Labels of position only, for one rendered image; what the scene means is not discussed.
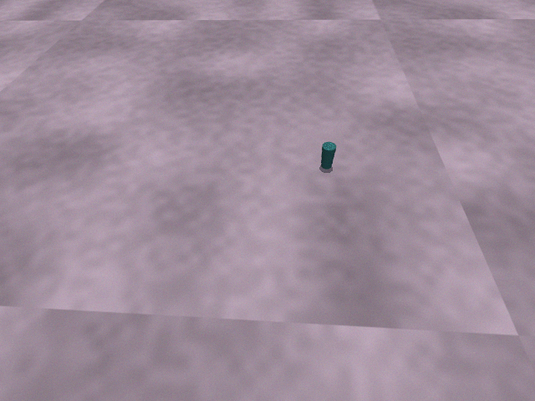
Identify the cup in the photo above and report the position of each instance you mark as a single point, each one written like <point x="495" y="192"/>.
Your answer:
<point x="328" y="150"/>

